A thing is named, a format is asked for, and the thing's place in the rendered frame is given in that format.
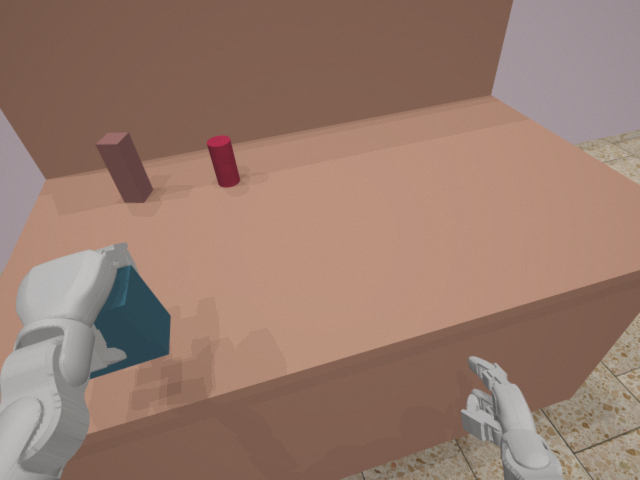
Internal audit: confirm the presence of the robot left forearm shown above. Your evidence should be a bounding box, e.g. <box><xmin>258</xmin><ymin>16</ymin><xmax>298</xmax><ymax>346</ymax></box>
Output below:
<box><xmin>0</xmin><ymin>318</ymin><xmax>95</xmax><ymax>480</ymax></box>

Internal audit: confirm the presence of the table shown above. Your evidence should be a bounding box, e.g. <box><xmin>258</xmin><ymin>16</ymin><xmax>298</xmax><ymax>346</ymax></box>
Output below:
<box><xmin>0</xmin><ymin>0</ymin><xmax>640</xmax><ymax>480</ymax></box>

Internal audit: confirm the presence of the robot right forearm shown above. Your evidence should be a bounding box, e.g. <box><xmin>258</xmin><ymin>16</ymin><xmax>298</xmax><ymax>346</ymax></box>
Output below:
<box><xmin>500</xmin><ymin>429</ymin><xmax>565</xmax><ymax>480</ymax></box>

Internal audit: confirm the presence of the left robot hand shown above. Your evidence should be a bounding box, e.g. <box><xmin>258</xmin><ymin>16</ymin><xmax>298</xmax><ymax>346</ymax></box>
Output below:
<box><xmin>16</xmin><ymin>242</ymin><xmax>140</xmax><ymax>373</ymax></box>

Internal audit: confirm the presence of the sponge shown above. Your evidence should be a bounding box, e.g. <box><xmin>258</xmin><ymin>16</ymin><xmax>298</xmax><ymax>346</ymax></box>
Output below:
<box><xmin>90</xmin><ymin>265</ymin><xmax>171</xmax><ymax>379</ymax></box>

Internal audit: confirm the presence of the right robot hand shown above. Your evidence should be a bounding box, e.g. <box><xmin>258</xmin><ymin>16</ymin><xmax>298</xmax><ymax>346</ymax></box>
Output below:
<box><xmin>461</xmin><ymin>356</ymin><xmax>537</xmax><ymax>447</ymax></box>

